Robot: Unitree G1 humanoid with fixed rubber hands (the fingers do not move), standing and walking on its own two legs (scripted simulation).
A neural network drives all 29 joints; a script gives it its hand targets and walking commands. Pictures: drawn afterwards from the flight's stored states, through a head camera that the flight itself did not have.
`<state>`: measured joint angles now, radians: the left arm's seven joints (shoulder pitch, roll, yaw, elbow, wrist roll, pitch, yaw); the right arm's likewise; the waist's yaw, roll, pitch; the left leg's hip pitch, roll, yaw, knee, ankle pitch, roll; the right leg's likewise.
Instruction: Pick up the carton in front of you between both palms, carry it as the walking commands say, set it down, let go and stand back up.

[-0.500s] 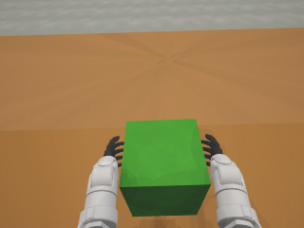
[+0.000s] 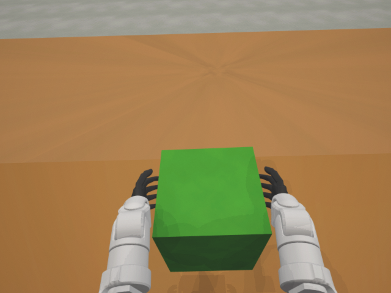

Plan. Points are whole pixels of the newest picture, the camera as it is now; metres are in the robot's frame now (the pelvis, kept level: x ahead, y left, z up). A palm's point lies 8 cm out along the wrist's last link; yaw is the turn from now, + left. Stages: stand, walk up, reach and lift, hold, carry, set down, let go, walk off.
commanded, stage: reach and lift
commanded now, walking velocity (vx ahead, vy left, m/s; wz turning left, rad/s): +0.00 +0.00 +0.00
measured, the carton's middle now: (209, 212) +0.31 +0.00 -0.04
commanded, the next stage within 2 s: hold in 0.36 s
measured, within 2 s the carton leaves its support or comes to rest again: neither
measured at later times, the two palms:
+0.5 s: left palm (138, 200) +0.29 +0.15 +0.05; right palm (281, 198) +0.29 -0.15 +0.05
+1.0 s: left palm (137, 202) +0.28 +0.15 +0.05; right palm (282, 200) +0.28 -0.15 +0.05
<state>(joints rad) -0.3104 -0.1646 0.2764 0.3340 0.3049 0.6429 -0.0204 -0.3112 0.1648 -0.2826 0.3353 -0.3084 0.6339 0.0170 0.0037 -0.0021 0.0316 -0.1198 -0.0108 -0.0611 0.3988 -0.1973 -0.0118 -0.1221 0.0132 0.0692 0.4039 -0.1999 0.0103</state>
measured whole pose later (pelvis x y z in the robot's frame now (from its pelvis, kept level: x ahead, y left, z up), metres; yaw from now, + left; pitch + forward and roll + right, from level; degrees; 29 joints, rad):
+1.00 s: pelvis -0.01 +0.00 +0.00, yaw +0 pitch -8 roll +0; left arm -0.31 -0.16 0.25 0.25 0.29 0.76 -0.02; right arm -0.30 0.16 -0.26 0.25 -0.29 0.75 0.02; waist 0.00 0.00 0.05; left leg -0.05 -0.01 -0.06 0.38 -0.18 -0.01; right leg -0.05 0.01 0.07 0.38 -0.19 0.01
